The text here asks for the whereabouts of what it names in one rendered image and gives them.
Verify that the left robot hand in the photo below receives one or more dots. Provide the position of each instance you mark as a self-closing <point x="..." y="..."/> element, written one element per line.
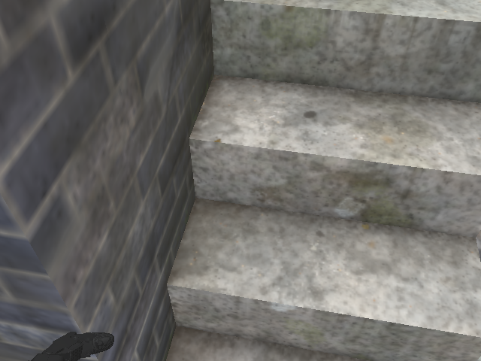
<point x="73" y="346"/>

